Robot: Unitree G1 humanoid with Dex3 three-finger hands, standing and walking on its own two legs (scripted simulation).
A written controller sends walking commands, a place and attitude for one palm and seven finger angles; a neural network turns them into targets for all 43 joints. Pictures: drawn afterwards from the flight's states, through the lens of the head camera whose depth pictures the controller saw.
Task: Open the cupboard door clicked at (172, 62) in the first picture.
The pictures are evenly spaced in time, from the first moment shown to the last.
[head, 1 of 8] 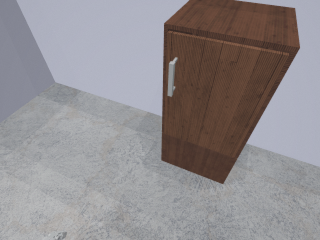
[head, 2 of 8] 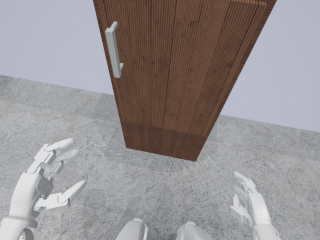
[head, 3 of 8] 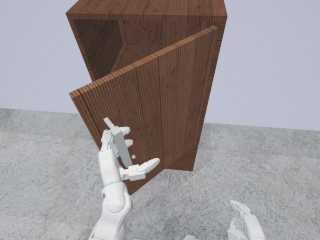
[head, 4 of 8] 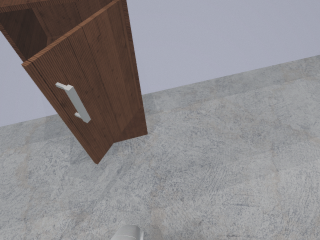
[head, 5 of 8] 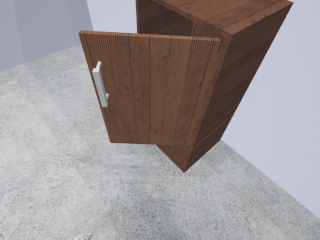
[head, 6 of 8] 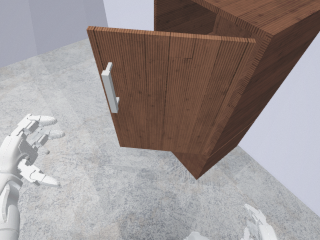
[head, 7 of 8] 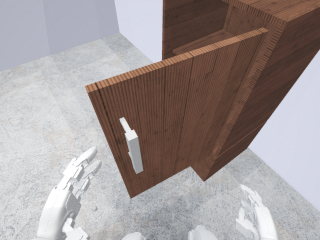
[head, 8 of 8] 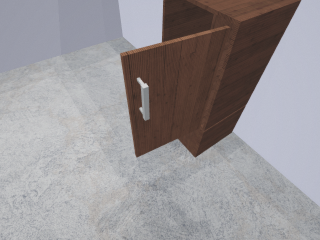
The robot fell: no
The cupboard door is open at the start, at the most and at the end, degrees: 0 84 84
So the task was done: yes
